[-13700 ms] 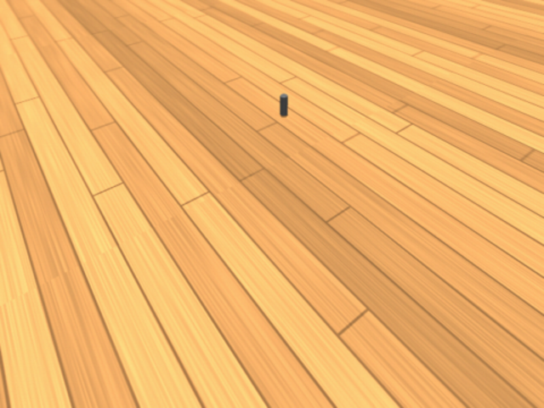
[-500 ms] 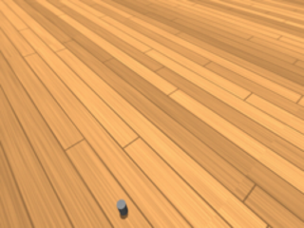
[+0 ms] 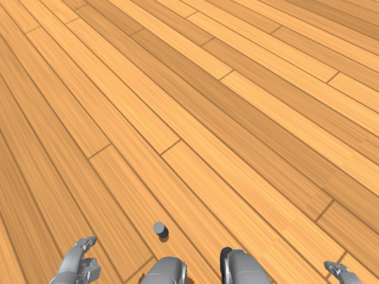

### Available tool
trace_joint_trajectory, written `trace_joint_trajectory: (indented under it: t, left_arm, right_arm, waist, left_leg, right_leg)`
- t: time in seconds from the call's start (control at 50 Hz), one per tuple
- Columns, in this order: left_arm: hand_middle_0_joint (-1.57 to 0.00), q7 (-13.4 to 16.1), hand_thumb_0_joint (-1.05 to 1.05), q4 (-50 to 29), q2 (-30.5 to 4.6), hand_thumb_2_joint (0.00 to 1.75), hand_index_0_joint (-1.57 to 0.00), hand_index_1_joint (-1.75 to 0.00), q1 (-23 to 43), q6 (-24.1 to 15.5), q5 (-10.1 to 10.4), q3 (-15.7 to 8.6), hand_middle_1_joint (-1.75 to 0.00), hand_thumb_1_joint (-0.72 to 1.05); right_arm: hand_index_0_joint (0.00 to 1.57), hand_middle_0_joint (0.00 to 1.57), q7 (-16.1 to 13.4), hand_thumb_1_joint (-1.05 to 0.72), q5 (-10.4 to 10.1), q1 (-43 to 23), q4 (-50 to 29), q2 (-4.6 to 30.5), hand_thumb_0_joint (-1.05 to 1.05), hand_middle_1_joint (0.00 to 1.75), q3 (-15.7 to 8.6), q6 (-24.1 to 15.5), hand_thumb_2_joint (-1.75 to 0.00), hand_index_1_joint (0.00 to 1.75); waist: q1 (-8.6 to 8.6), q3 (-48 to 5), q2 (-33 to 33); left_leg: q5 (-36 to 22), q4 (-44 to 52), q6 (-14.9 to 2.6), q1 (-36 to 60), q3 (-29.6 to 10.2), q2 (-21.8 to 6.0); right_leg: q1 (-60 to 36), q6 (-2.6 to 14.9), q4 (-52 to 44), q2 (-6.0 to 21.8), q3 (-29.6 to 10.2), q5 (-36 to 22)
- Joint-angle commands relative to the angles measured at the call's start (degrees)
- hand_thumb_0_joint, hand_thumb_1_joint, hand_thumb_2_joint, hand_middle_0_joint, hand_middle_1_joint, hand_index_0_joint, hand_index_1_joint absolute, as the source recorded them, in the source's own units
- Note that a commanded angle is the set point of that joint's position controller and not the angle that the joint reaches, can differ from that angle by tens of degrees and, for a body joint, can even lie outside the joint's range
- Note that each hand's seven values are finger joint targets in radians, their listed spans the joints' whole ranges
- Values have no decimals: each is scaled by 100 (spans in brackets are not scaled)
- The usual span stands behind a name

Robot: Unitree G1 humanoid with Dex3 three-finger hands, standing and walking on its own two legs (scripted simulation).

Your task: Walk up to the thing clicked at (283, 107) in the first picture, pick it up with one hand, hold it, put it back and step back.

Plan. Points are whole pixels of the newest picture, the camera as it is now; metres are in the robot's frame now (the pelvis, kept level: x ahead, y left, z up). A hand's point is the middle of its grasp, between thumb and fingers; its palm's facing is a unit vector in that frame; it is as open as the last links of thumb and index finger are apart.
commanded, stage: walk up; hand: left
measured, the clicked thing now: (161, 230) +0.34 +0.20 -0.68
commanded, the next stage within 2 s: stand in 1.30 s
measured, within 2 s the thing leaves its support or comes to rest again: neither
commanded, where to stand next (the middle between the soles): -0.02 +0.02 m, yaw -4 degrees
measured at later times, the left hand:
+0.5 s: hand out of the picture -0.05 +0.30 -0.14, palm faces -0.11 -0.93 -0.35, open 7.4 cm
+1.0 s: hand out of the picture +0.05 +0.26 -0.13, palm faces -0.06 -0.90 -0.44, open 7.4 cm
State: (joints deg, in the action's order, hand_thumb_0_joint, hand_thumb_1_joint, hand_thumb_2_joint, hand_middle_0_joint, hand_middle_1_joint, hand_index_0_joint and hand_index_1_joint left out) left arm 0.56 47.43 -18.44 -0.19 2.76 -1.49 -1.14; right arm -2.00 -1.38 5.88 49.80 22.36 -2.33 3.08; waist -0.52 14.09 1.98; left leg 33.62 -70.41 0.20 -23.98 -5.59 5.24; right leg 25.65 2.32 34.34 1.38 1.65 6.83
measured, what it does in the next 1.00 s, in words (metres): steps on the spot: left foot, then right foot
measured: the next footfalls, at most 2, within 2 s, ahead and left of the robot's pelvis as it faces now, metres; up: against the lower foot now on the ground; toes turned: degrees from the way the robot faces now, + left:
left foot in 0.18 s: -0.03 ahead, +0.12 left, +0.00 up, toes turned +1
right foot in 0.64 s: -0.05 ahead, -0.14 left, +0.00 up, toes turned -2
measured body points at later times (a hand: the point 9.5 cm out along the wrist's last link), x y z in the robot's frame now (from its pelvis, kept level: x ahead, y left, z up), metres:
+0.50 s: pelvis -0.07 +0.01 +0.02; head -0.05 +0.04 +0.47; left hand -0.04 +0.35 -0.12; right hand -0.03 -0.31 -0.07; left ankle -0.08 +0.12 -0.72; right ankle -0.12 -0.14 -0.67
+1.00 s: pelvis -0.05 -0.01 +0.00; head -0.01 -0.03 +0.45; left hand +0.05 +0.31 -0.10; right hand +0.00 -0.32 -0.14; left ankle +0.02 +0.12 -0.72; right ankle -0.06 -0.14 -0.72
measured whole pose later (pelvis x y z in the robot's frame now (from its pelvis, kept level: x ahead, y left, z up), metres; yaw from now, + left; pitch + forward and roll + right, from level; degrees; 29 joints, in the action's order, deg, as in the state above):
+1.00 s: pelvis -0.05 -0.01 +0.00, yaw -1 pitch -3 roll +0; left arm 0.9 48.4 -22.2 -12.1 -0.9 -0.3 -1.0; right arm 1.3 0.3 14.6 51.5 22.7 -2.4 1.3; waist -0.3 7.4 2.9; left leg 13.2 -37.9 0.2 -20.0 -2.3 -0.5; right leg 14.5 -1.0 40.4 2.7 1.6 22.7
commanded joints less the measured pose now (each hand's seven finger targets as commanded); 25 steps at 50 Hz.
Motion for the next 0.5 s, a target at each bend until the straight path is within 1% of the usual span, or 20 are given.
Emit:
trace_joint_trajectory:
  t: [0.0, 0.04, 0.08, 0.12, 0.14, 0.16, 0.18, 0.2, 0.22, 0.24, 0.26, 0.28, 0.3, 0.32, 0.34, 0.36, 0.38, 0.4, 0.44, 0.48]
  left_arm:
    - [-20, 179, 0, -515, -1442, 90, -20, -30, -418, -11, -108, -475, -30, 90]
    - [-20, 173, 0, -546, -1541, 90, -20, -30, -472, 34, -112, -526, -30, 90]
    - [-20, 143, 0, -601, -1667, 90, -20, -30, -379, 67, -78, -547, -30, 90]
    - [-20, 91, 0, -631, -1733, 90, -20, -30, -170, 128, 4, -562, -30, 90]
    - [-20, 70, 0, -606, -1639, 90, -20, -30, -160, 162, 39, -532, -30, 90]
    - [-20, 60, 0, -630, -1316, 90, -20, -30, -291, 172, 83, -447, -30, 90]
    - [-20, 126, 0, -666, -1412, 90, -20, -30, -114, 141, 69, -505, -30, 90]
    - [-20, 166, 0, -608, -1716, 90, -20, -30, 170, 127, -30, -670, -30, 90]
    - [-20, 140, 0, -463, -1662, 90, -20, -30, -83, 138, 9, -685, -30, 90]
    - [-20, 110, 0, -303, -1527, 90, -20, -30, -523, 155, 103, -629, -30, 90]
    - [-20, 91, 0, -261, -1521, 90, -20, -30, -749, 174, 143, -631, -30, 90]
    - [-20, 66, 0, -222, -1550, 90, -20, -30, -926, 110, 114, -646, -30, 90]
    - [-20, 24, 0, -170, -1575, 90, -20, -30, -1169, 20, 110, -641, -30, 90]
    - [-20, -16, 0, -153, -1551, 90, -20, -30, -1209, -81, 67, -595, -30, 90]
    - [-20, -62, 0, -170, -1560, 90, -20, -30, -1075, -177, 21, -555, -30, 90]
    - [-20, -132, 0, -238, -1692, 90, -20, -30, -863, -255, -14, -571, -30, 90]
    - [-20, -184, 0, -310, -1788, 90, -20, -30, -820, -324, -13, -566, -30, 90]
    - [-20, -199, 0, -317, -1860, 90, -20, -30, -717, -382, -21, -559, -30, 90]
    - [-20, -210, 0, -291, -1826, 90, -20, -30, -683, -487, -28, -528, -30, 90]
    - [-20, -224, 0, -186, -1740, 90, -20, -30, -923, -565, -4, -483, -30, 90]
  right_arm:
    - [20, 20, -80, -90, 66, 1051, -141, 977, 0, 30, -258, 18, -90, 30]
    - [20, 20, -64, -90, 129, 1026, -155, 1009, 0, 30, -272, 7, -90, 30]
    - [20, 20, -17, -90, 189, 1223, -98, 1082, 0, 30, -332, -8, -90, 30]
    - [20, 20, 62, -90, 247, 1634, 82, 1078, 0, 30, -398, -45, -90, 30]
    - [20, 20, 99, -90, 335, 1689, 133, 1085, 0, 30, -443, -69, -90, 30]
    - [20, 20, 139, -90, 449, 1426, -23, 1411, 0, 30, -503, -90, -90, 30]
    - [20, 20, 158, -90, 448, 693, -381, 2139, 0, 30, -632, -98, -90, 30]
    - [20, 20, 139, -90, 417, 259, -531, 2210, 0, 30, -657, -172, -90, 30]
    - [20, 20, 73, -90, 433, -189, -636, 1850, 0, 30, -548, -255, -90, 30]
    - [20, 20, 6, -90, 437, -414, -621, 1616, 0, 30, -468, -294, -90, 30]
    - [20, 20, -44, -90, 400, -311, -622, 1488, 0, 30, -446, -325, -90, 30]
    - [20, 20, -49, -90, 370, -10, -542, 1402, 0, 30, -450, -382, -90, 30]
    - [20, 20, 2, -90, 367, 174, -501, 1346, 0, 30, -454, -452, -90, 30]
    - [20, 20, 46, -90, 385, 410, -500, 1285, 0, 30, -481, -505, -90, 30]
    - [20, 20, 83, -90, 412, 699, -480, 1295, 0, 30, -507, -545, -90, 30]
    - [20, 20, 141, -90, 422, 1005, -460, 1496, 0, 30, -582, -555, -90, 30]
    - [20, 20, 209, -90, 428, 1239, -460, 1648, 0, 30, -635, -554, -90, 30]
    - [20, 20, 252, -90, 435, 1394, -459, 1715, 0, 30, -665, -542, -90, 30]
    - [20, 20, 287, -90, 412, 1588, -435, 1744, 0, 30, -660, -532, -90, 30]
    - [20, 20, 323, -90, 386, 1570, -479, 1745, 0, 30, -639, -552, -90, 30]
  waist:
    - [195, -2139, -1234]
    - [250, -2093, -1439]
    - [156, -2171, -1554]
    - [-93, -2141, -1264]
    - [-197, -1941, -936]
    - [-208, -1506, 379]
    - [-312, -1180, 1556]
    - [-335, -857, 1185]
    - [19, -743, 321]
    - [294, -895, -11]
    - [375, -1055, -7]
    - [290, -1323, 278]
    - [225, -1731, 537]
    - [42, -2016, 663]
    - [-216, -2000, 700]
    - [-445, -1809, 834]
    - [-569, -1691, 958]
    - [-667, -1421, 882]
    - [-717, -1090, 775]
    - [-611, -962, 894]
  left_leg:
    - [-83, 566, 150, -1, 324, -132]
    - [-86, 1352, 129, 77, 427, -264]
    - [-281, 2176, 31, 402, 467, -359]
    - [-1111, 3439, -142, 1179, 687, -310]
    - [-1408, 3805, -235, 1565, 515, -358]
    - [-585, 4724, -579, 1350, -1039, -1255]
    - [-815, 5667, -1345, -73, -2747, -2799]
    - [-1268, 5785, -1827, -851, -3170, -3117]
    - [-2225, 5281, -1476, -838, -2200, -2586]
    - [-2933, 4875, -1122, -255, -1324, -2052]
    - [-3280, 4609, -895, 171, -923, -1835]
    - [-3156, 4537, -807, 888, -827, -1760]
    - [-2800, 4561, -834, 1914, -837, -1698]
    - [-1878, 4670, -909, 2602, -949, -1713]
    - [-720, 4935, -945, 2859, -1123, -1708]
    - [83, 5217, -1021, 2989, -1340, -1782]
    - [555, 5385, -1291, 3182, -1616, -2030]
    - [600, 5509, -1381, 3152, -1699, -2104]
    - [137, 5523, -1455, 2985, -1585, -2205]
    - [-284, 5531, -1420, 2661, -1280, -2134]
  right_leg:
    - [-1680, 1241, -709, 1275, -1038, -2171]
    - [-1710, 1225, -840, 1398, -1249, -1620]
    - [-1548, 1101, -878, 1509, -1523, -753]
    - [-817, 766, -796, 1421, -1449, 284]
    - [-52, 496, -503, 1201, -1350, 1210]
    - [972, 150, 667, 357, -1005, 2473]
    - [818, -142, 2316, -651, -602, 2889]
    - [402, -140, 3362, -621, -1349, 2957]
    - [372, -108, 4131, -730, -1652, 2451]
    - [735, -88, 4437, -874, -1700, 2020]
    - [875, -105, 4489, -872, -1642, 1779]
    - [898, -132, 4126, -760, -1488, 1630]
    - [1031, -221, 3774, -638, -1279, 1507]
    - [1178, -319, 3307, -515, -1099, 1491]
    - [1261, -390, 2755, -404, -975, 1486]
    - [1410, -430, 2472, -420, -800, 1655]
    - [1469, -470, 2146, -370, -685, 1947]
    - [1538, -459, 1932, -338, -682, 2128]
    - [1345, -388, 1412, -270, -642, 2356]
    - [960, -306, 1105, -214, -460, 2244]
